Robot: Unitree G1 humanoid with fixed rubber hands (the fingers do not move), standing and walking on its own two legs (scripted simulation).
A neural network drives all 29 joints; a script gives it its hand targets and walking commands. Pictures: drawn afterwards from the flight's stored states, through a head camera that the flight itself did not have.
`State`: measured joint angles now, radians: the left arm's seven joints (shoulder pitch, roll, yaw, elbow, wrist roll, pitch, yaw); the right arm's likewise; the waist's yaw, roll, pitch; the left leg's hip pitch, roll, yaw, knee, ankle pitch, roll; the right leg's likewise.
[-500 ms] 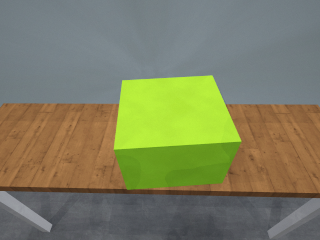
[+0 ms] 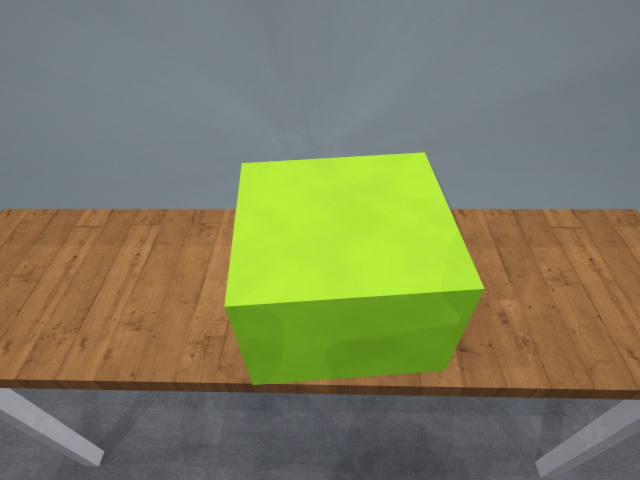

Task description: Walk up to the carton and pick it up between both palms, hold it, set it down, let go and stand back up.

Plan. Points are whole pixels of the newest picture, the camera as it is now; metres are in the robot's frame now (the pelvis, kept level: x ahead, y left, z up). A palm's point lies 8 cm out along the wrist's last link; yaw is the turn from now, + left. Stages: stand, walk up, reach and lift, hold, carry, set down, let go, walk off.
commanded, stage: stand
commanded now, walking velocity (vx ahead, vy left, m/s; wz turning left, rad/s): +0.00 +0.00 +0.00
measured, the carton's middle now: (341, 265) +0.43 +0.00 +0.01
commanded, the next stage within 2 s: none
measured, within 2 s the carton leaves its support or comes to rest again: neither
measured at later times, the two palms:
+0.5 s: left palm out of the picture +0.01 +0.24 -0.14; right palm out of the picture +0.00 -0.24 -0.13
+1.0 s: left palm out of the picture +0.00 +0.24 -0.14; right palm out of the picture +0.00 -0.23 -0.14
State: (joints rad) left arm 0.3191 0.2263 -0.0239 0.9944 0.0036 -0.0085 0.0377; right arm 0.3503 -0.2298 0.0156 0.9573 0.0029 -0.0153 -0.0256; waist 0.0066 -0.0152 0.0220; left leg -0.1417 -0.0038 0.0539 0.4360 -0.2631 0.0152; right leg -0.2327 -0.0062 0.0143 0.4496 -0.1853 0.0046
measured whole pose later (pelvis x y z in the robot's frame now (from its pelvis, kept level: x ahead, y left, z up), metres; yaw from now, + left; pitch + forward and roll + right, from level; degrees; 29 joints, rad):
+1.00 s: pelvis +0.01 +0.00 +0.00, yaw +0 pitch -1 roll +0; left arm 0.32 0.19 -0.02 1.06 0.00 -0.01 0.05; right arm 0.36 -0.19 0.00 1.01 0.01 -0.01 -0.04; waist 0.00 -0.01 0.03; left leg -0.12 -0.01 0.06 0.41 -0.27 0.02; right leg -0.21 -0.01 0.02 0.43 -0.19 0.01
